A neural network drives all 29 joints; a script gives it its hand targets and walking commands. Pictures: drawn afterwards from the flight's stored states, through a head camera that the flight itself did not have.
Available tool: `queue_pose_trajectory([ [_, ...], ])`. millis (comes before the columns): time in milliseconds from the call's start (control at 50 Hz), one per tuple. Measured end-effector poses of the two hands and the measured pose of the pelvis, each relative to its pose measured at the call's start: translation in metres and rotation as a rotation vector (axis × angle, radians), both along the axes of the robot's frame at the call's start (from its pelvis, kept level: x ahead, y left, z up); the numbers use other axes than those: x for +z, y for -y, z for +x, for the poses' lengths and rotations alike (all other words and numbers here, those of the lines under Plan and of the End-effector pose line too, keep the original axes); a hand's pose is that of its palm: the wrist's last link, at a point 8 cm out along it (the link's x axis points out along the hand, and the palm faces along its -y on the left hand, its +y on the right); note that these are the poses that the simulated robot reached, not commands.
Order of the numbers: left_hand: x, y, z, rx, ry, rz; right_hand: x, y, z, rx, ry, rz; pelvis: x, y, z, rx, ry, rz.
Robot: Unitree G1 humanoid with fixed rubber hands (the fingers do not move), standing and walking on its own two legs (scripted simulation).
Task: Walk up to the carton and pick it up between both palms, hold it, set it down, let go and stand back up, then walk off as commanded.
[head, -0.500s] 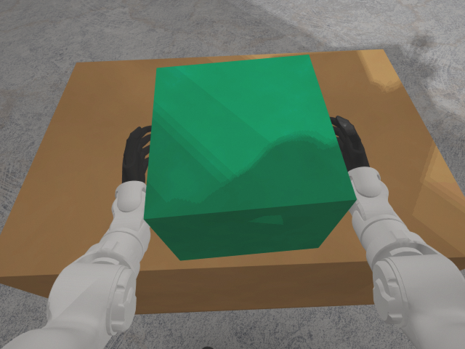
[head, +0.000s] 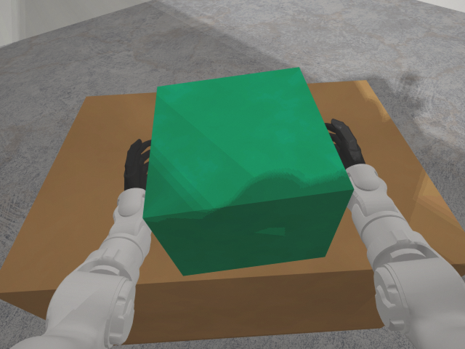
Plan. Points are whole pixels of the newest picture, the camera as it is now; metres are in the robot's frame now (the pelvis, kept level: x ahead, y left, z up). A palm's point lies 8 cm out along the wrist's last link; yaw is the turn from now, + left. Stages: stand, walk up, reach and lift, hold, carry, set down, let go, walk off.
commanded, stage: reach and lift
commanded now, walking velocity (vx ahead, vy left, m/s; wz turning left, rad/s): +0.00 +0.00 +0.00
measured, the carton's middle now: (241, 171) +0.46 +0.03 +0.03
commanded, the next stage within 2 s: hold in 1.56 s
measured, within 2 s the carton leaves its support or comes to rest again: neither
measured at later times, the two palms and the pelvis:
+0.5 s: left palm (120, 169) +0.37 +0.22 +0.12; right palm (359, 155) +0.40 -0.16 +0.15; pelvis -0.02 +0.02 +0.01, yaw +0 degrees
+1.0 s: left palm (112, 158) +0.36 +0.22 +0.16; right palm (373, 146) +0.38 -0.16 +0.18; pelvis -0.02 +0.02 +0.01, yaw +0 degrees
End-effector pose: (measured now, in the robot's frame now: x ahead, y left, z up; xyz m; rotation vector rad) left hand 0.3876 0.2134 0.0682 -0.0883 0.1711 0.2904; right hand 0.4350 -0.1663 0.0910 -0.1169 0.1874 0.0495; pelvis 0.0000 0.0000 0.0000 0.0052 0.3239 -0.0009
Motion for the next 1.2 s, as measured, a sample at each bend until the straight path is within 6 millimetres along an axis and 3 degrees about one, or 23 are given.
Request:
queue_pose_trajectory([
  [220, 0.035, -0.001, -0.005, -0.04, -0.028, -0.01, 0.032, 0.001, -0.021, -0.047, -0.033, 0.024, 0.003, -0.006, -0.009, 0.0, 0.085, -0.009],
  [620, 0.063, -0.006, -0.015, -0.069, -0.049, 0.008, 0.066, -0.004, -0.038, -0.082, -0.055, 0.058, 0.006, -0.017, -0.016, 0.002, 0.142, -0.024],
  [1200, 0.106, -0.004, -0.023, -0.111, -0.085, 0.108, 0.096, -0.001, -0.056, -0.101, -0.074, 0.045, 0.009, -0.021, -0.02, 0.004, 0.21, -0.03],
])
